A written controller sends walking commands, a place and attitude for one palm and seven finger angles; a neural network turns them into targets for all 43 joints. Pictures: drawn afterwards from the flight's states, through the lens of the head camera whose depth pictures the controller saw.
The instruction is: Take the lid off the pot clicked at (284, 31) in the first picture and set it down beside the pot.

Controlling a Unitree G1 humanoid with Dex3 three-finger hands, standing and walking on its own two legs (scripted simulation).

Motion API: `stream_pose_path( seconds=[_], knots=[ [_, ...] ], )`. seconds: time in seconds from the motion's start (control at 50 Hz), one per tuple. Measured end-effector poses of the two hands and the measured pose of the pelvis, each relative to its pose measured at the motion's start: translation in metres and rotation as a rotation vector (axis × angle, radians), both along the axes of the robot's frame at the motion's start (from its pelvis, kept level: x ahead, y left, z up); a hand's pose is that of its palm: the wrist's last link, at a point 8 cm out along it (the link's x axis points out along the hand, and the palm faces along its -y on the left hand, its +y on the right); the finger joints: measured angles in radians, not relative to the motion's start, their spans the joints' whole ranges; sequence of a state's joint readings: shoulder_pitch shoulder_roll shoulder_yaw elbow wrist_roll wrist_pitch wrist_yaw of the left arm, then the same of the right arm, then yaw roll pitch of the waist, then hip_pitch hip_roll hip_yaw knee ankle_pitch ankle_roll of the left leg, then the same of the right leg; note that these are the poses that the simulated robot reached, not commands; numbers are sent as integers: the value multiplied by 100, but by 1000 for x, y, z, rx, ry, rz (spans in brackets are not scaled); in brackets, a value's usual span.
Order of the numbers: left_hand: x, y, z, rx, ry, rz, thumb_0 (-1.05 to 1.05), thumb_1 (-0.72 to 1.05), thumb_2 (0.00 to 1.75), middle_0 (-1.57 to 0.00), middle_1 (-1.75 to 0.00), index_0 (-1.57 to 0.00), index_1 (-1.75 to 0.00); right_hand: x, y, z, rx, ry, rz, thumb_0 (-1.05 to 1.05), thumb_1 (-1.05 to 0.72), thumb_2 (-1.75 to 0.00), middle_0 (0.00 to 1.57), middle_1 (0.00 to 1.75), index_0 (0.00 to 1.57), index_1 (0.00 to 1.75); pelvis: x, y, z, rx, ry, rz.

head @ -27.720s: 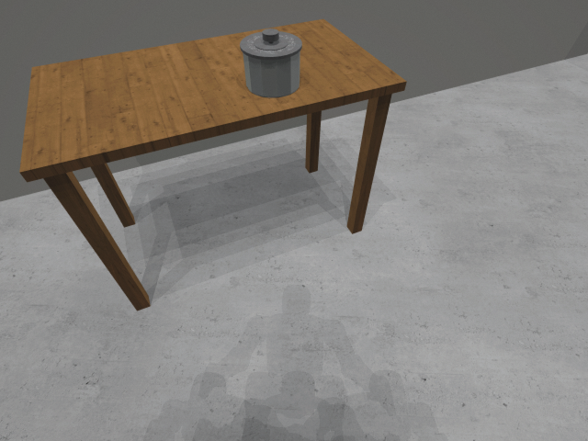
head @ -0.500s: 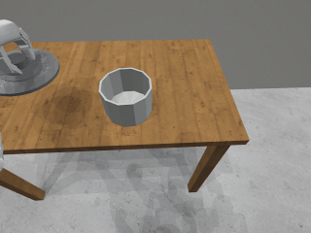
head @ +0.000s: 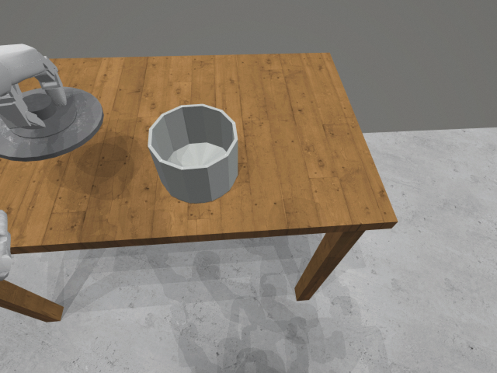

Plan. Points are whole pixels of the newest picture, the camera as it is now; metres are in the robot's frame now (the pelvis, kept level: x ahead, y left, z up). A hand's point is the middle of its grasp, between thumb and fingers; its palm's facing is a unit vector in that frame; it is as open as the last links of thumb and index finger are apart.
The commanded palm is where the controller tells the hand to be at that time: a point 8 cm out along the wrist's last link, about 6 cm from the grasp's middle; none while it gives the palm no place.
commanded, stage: lower the lid onto the table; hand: left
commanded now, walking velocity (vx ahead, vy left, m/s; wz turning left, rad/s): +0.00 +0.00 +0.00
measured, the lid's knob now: (37, 107) +0.49 +0.31 +0.14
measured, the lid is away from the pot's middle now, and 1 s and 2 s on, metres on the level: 0.23 0.23 0.23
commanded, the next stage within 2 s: none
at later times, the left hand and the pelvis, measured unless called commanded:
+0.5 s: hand (25, 130) +0.45 +0.32 +0.14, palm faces -0.43 -0.10 -0.90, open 7.7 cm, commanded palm +0.47 +0.32 +0.20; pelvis +0.00 -0.01 +0.00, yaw +0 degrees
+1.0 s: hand (41, 142) +0.45 +0.31 +0.10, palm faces -0.47 -0.11 -0.88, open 7.7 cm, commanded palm +0.48 +0.32 +0.17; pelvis +0.00 -0.01 -0.01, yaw -1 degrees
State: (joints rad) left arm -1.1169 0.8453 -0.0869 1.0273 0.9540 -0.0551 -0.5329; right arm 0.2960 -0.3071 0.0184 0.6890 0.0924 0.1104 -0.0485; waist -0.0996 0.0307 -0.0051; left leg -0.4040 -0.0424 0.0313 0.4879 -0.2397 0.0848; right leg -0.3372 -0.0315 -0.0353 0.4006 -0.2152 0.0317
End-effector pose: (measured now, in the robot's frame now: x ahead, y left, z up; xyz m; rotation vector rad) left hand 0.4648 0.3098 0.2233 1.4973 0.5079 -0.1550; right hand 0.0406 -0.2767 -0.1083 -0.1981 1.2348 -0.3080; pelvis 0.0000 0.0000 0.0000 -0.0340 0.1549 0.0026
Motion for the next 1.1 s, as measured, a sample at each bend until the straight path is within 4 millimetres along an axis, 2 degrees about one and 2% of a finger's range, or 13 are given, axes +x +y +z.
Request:
stream_pose_path(
  seconds=[0.2, 0.38, 0.54, 0.8, 0.98, 1.1],
  knots=[
    [4, 3, -10, -10, -5, 4, -6, 25, 76, -78, -102, -63, -92, 11, 2, -2, 18, -1, 3, 0, -91, -89, 20, 30, 20, 30, 6, -1, 0, 1, 16, -1],
    [-6, 10, -26, -22, 30, 25, -6, 25, 76, -78, -102, -63, -92, 22, -2, -2, 18, -11, 17, 0, -91, -89, 20, 30, 20, 30, 5, -5, -1, 1, 16, 0],
    [-16, 10, -32, -26, 30, 5, -6, 25, 77, -78, -102, -63, -92, 23, -8, 0, -2, -14, 28, 0, -91, -89, 20, 30, 20, 30, 2, -8, -2, -1, 13, 7],
    [-14, -2, -50, -33, 53, -27, -6, 25, 77, -78, -102, -63, -91, -3, -12, -1, -29, 14, -10, 0, -91, -89, 20, 30, 20, 30, -4, -9, -4, -2, 13, -6],
    [-6, 5, -60, -21, 67, -1, -6, 25, 77, -78, -102, -63, -92, -31, -12, -2, -41, 69, -58, 0, -91, -89, 20, 30, 20, 30, -3, -7, -6, -5, 32, -20],
    [-4, 9, -71, -23, 101, 8, -6, 25, 77, -78, -102, -63, -92, -41, -10, -3, -46, 109, -73, 0, -91, -89, 20, 30, 20, 30, -1, -5, -7, -7, 47, -21]
  ],
)
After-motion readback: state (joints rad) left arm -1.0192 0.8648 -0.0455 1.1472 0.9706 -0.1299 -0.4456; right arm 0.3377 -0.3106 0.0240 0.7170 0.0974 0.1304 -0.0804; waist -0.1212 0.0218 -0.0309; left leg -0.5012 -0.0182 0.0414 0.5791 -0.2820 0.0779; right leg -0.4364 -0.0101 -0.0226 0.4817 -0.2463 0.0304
